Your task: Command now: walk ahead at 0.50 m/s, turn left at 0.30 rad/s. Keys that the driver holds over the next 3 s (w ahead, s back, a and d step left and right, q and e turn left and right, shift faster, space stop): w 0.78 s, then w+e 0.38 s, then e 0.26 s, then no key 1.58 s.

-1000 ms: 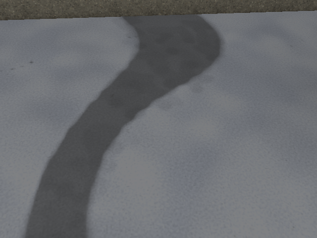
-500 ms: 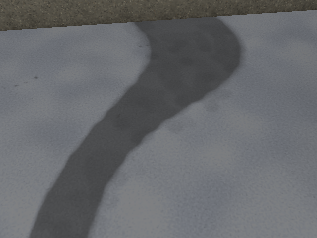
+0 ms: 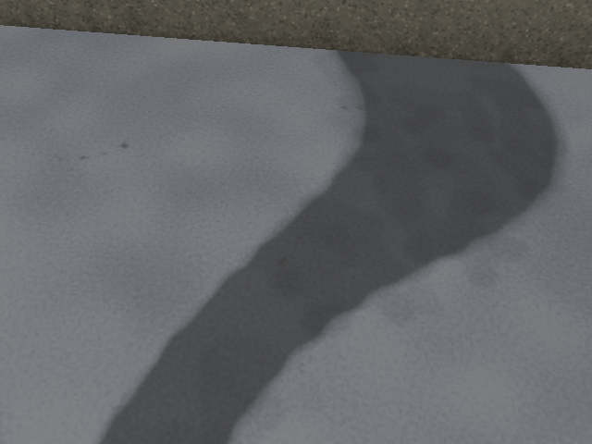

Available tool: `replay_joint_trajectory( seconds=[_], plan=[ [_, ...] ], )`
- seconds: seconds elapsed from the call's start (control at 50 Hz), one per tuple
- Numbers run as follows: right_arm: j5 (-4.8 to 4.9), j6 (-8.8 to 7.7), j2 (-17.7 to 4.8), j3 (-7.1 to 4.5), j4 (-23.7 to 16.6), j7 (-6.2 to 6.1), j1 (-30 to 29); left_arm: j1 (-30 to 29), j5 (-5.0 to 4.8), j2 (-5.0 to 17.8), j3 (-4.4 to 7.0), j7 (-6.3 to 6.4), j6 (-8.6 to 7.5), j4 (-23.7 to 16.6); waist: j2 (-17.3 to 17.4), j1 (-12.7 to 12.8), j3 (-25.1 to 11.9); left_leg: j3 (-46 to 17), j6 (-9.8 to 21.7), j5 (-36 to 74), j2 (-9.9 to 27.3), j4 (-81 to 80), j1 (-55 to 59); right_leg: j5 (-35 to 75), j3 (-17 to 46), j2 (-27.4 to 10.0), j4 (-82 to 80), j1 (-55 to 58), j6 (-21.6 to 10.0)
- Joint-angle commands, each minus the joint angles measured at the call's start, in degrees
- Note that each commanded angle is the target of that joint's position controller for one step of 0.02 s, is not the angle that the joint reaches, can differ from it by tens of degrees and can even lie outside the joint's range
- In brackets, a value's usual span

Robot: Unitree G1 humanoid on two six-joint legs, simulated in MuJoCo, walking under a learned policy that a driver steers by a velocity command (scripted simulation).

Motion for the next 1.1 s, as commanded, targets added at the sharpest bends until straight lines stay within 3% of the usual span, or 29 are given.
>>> replay_joint_trajectory(
  seconds=[0.02, 0.1, 0.2, 0.24, 0.28, 0.3, 0.32, 0.34, 0.36, 0.38, 0.4, 0.42, 0.44, 0.5, 0.54, 0.62, 0.72, 0.76, 0.78, 0.8, 0.82, 0.84, 0.86, 0.88, 0.9, 0.92, 0.96, 1.0, 1.1],
  plan=[
    [0.20, -1.35, -8.5, -2.16, -3.8, -0.99, -1.7, -0.3, 0.39, 3.0, 0.69, 0.21, 0.32, -3.1, 4.2, 1.6, -3.5, -11.3, 9.5, 16.6, 14.4, -9.8, 2.5, 9.7, -0.3, -0.9, -8.7, -1.2, 1.3],
    [0.58, -1.26, -9.1, -2.19, -1.9, -1.23, 1.5, -7.8, -0.38, 1.9, 0.09, -0.67, -0.25, -4.4, 5.5, -1.8, -1.9, -8.1, 6.7, 10.4, 12.8, -9.8, 2.5, 22.8, -1.5, 1.8, -23.2, 3.4, 0.7],
    [0.74, -0.42, -9.7, -2.42, 0.3, -1.34, 5.6, -14.0, -0.87, 3.3, 0.35, -2.26, -1.17, -7.1, 5.6, -4.1, 0.5, -12.6, 6.6, 11.3, 17.5, -5.2, 13.6, 17.0, -1.3, 3.0, -30.0, -1.3, -1.9],
    [0.66, 0.24, -10.2, -2.67, 0.7, -1.64, 5.7, -12.6, -0.93, 3.9, 0.61, -2.76, -1.52, -7.2, 6.8, -3.0, 0.0, -13.5, 5.7, 16.6, 18.5, -2.6, 16.6, 12.2, -2.1, 4.0, -31.8, 1.0, -3.5],
    [0.78, 0.72, -10.2, -2.58, 0.2, -1.80, 3.6, -3.9, -0.66, 6.0, 1.91, -2.56, -1.77, -5.0, 7.4, 2.0, -4.9, -10.8, 3.8, 33.2, 15.6, 6.1, 15.7, 11.5, -5.0, 6.8, -34.4, 14.8, -6.1],
    [0.33, 0.62, -8.6, -1.80, -0.9, -1.79, 2.2, 5.6, -0.08, 8.8, 2.95, -2.21, -1.87, -3.0, 6.2, 6.5, -12.1, -8.3, 1.8, 32.2, 12.8, 17.6, 9.0, 14.9, -0.7, 2.3, -31.7, 30.4, -9.4],
    [-0.13, -0.20, -4.6, -0.48, -2.1, -1.61, 7.0, 14.7, 0.75, 13.7, 4.23, -1.72, -1.67, -1.9, -4.4, 7.3, -21.8, -4.2, -2.4, 11.4, 5.4, 38.6, -10.9, 13.3, 18.7, -11.1, -30.7, 54.1, -17.2],
    [0.43, -1.08, -4.1, 0.04, -1.7, -1.40, 9.4, 17.5, -0.92, 11.7, 3.90, -1.96, -1.00, -0.1, -15.6, 7.4, -26.2, -5.3, -4.4, -23.3, 0.7, 51.3, -24.3, 1.6, 38.3, -17.6, -39.2, 61.8, -22.4],
    [1.46, -1.63, -9.0, -1.14, -2.4, -1.12, 4.4, 14.6, -1.85, 8.1, 2.80, -1.63, -0.47, -0.7, -8.9, 8.5, -17.5, -7.2, -4.3, -21.4, 4.5, 55.7, -31.0, -8.0, 35.1, -15.6, -41.8, 56.3, -19.5],
    [1.73, -1.86, -9.3, -1.12, -3.9, -1.01, -1.0, 10.8, -1.30, 6.6, 2.21, -1.27, 0.06, -1.5, -4.4, 7.7, -10.8, -4.8, -4.1, -16.2, 7.5, 54.8, -32.0, -8.0, 27.5, -13.5, -43.0, 48.1, -17.1],
    [0.88, -1.87, -8.6, -1.06, -4.6, -1.04, -3.8, 7.6, -0.54, 5.7, 1.68, -1.35, 0.28, -1.7, -1.2, 5.8, -5.4, -3.3, -4.2, -12.3, 9.8, 50.7, -30.4, -3.3, 22.4, -11.1, -45.2, 39.0, -16.1],
    [0.09, -1.57, -8.1, -1.36, -4.6, -1.19, -3.9, 5.6, 0.01, 4.4, 1.18, -1.47, 0.11, -2.0, -1.4, 3.9, -3.3, -3.4, -4.4, -9.7, 11.5, 47.2, -27.4, 1.3, 18.9, -9.1, -46.8, 33.3, -15.3],
    [0.16, -1.21, -7.1, -1.27, -4.3, -1.15, -2.3, 4.7, 0.28, 4.2, 1.04, -1.60, -0.03, -1.9, -2.6, 2.3, -2.6, -3.1, -4.6, -8.5, 12.3, 45.6, -24.5, 4.5, 16.6, -7.8, -48.2, 29.6, -15.2],
    [-0.01, -0.42, -5.0, -0.78, -4.4, -1.43, -2.0, 5.0, -0.48, 5.5, 1.46, -1.57, -0.70, -0.7, -2.8, 0.9, -1.9, -1.7, -6.1, -5.1, 13.3, 39.8, -23.7, 13.7, 10.4, -6.4, -51.0, 25.9, -16.0],
    [-0.32, -0.61, -4.3, -0.36, -5.3, -1.48, -5.5, 6.0, -0.70, 6.7, 1.87, -1.15, -0.57, 0.2, -1.8, 1.6, -1.5, -1.1, -6.8, 1.2, 13.8, 33.1, -24.5, 18.4, 6.8, -5.5, -51.6, 26.1, -15.4],
    [0.15, -1.34, -2.6, 0.41, -6.8, -0.66, -13.6, 9.9, -1.53, 8.0, 2.06, -0.78, 0.13, 2.2, -1.4, 4.9, -0.5, 1.0, -6.6, 12.7, 11.7, 18.0, -20.8, 19.1, 1.7, -3.3, -51.2, 27.3, -12.9],
    [0.90, -1.99, -3.6, 0.19, -9.5, 1.02, -20.4, 14.5, -2.00, 9.1, 2.35, -0.66, 1.55, 4.6, -2.1, 6.9, 1.3, 1.3, -4.7, 9.6, 9.8, 10.0, -21.8, 18.5, 4.0, -7.4, -47.4, 36.0, -12.2],
    [0.78, -2.21, -4.7, -0.25, -9.6, 1.42, -18.8, 14.2, -2.02, 9.9, 2.69, -0.34, 2.20, 5.0, -3.1, 5.3, 0.4, 1.9, -3.0, 5.2, 8.7, 8.0, -18.4, 24.1, 4.4, -8.4, -44.2, 38.7, -11.1],
    [0.53, -2.29, -5.8, -0.85, -8.8, 1.34, -15.1, 13.0, -2.10, 10.5, 2.83, -0.19, 2.45, 4.9, -3.5, 2.7, -1.7, 3.4, -1.9, 4.2, 7.2, 6.5, -12.5, 32.5, 3.2, -7.6, -40.0, 38.7, -10.2],
    [0.11, -2.32, -8.0, -2.09, -6.6, 0.91, -7.5, 12.9, -2.09, 9.5, 2.43, -0.11, 2.60, 4.9, -2.6, -1.1, -6.5, 4.1, -0.3, 5.5, 6.1, 5.4, -0.4, 38.6, 1.6, -4.9, -31.1, 35.8, -8.9],
    [-0.69, -2.28, -11.8, -3.38, -4.9, 0.21, 3.3, 12.2, -0.98, 6.7, 1.24, -0.08, 2.36, 3.5, 1.0, -5.7, -14.9, -4.0, 3.3, 9.3, 14.4, 8.6, 17.9, 28.4, -0.4, -1.8, -15.6, 25.0, -6.7],
    [-1.04, -1.91, -16.6, -4.40, -4.1, 0.00, 7.2, 19.3, -0.86, 0.6, -0.76, -0.44, 1.16, 2.4, 15.7, -3.5, -23.3, -29.5, 11.9, -0.6, 29.2, 5.2, 39.2, -5.5, -2.8, 7.6, 6.4, 1.2, -2.5],
    [-0.52, -1.59, -11.5, -3.24, -4.1, -0.13, 8.9, 16.9, -1.82, 5.0, 0.25, -0.71, 0.29, 3.4, 14.1, -6.0, -25.6, -38.3, 11.8, -7.6, 30.2, -0.7, 39.0, -17.8, 4.9, 7.2, 13.8, -5.2, -2.6],
    [-0.45, -1.50, -9.5, -2.38, -4.0, -0.45, 5.6, 11.7, -3.21, 8.2, 1.40, -0.83, 0.07, 1.6, 10.7, -5.7, -16.2, -29.5, 9.1, -8.2, 28.5, -2.0, 32.0, -14.0, 4.6, 4.6, 16.1, -9.3, -2.7],
    [-0.52, -1.49, -8.2, -1.86, -4.1, -0.58, 1.8, 8.2, -3.01, 7.7, 1.29, -0.69, 0.15, 0.7, 7.2, -4.0, -10.8, -22.4, 7.7, -4.8, 26.3, -3.5, 23.5, -9.1, 2.8, 1.8, 14.0, -8.2, -2.7],
    [-0.76, -1.72, -6.5, -1.38, -3.8, -0.35, -1.4, 6.7, -2.18, 7.1, 1.48, -0.53, 0.57, 0.4, 5.8, -2.1, -6.6, -17.4, 6.9, -1.6, 24.1, -6.0, 16.1, -5.9, 2.4, 0.3, 10.9, -6.3, -2.5],
    [-1.03, -2.76, -4.7, -1.10, -3.3, -0.08, -4.7, 9.7, -2.26, 5.3, 1.73, -0.37, 2.29, 1.3, 7.9, 1.4, -4.1, -10.7, 6.0, 1.6, 21.7, -10.3, 7.8, -2.1, 3.0, -1.6, 7.9, -0.2, -2.0],
    [-0.98, -3.52, -5.1, -1.46, -2.3, -0.15, -5.7, 10.0, -2.30, 3.5, 1.65, -0.19, 3.53, 1.4, 6.9, 2.6, -2.2, -5.6, 6.0, 6.1, 21.5, -12.9, 4.9, 0.6, 3.3, -1.6, 6.2, -0.1, -1.2],
    [-1.24, -3.39, -7.0, -2.28, 0.3, -1.24, -4.4, 3.9, -1.75, 2.2, 1.56, -0.89, 3.55, -0.6, 4.9, 1.6, 0.0, 5.2, 4.3, 13.0, 19.7, -14.0, 7.5, 14.7, 2.9, -1.2, -7.1, -3.5, -0.6]
  ],
)
Next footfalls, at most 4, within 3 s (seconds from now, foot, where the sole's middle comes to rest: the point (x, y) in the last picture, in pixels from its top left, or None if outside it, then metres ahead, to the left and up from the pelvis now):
0.30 right None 0.35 -0.14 -0.78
0.82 left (244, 368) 0.63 0.11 -0.78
1.34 right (346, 274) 0.89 -0.15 -0.78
1.78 left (262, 249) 0.97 0.07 -0.78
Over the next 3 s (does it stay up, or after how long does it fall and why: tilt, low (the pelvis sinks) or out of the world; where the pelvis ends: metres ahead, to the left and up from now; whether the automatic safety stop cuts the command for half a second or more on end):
stays up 0.90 -0.01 0.00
